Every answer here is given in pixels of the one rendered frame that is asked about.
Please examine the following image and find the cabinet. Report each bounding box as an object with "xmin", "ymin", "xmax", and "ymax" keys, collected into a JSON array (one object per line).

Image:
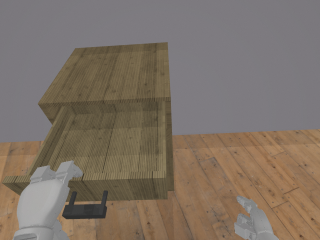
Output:
[{"xmin": 38, "ymin": 42, "xmax": 175, "ymax": 191}]

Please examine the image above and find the handle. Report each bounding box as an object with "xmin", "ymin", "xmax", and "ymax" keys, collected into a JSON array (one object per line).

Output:
[{"xmin": 62, "ymin": 190, "xmax": 108, "ymax": 219}]

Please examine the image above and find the drawer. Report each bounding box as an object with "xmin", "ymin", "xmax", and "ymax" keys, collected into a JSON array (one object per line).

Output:
[{"xmin": 2, "ymin": 101, "xmax": 168, "ymax": 202}]

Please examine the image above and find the left robot forearm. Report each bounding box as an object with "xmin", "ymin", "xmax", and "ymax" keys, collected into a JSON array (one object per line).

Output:
[{"xmin": 12, "ymin": 226, "xmax": 54, "ymax": 240}]

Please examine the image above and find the right robot hand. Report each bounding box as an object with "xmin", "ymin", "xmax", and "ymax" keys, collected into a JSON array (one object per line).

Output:
[{"xmin": 234, "ymin": 195, "xmax": 274, "ymax": 240}]

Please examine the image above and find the left robot hand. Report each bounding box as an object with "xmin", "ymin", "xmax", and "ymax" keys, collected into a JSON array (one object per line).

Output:
[{"xmin": 17, "ymin": 160, "xmax": 83, "ymax": 240}]

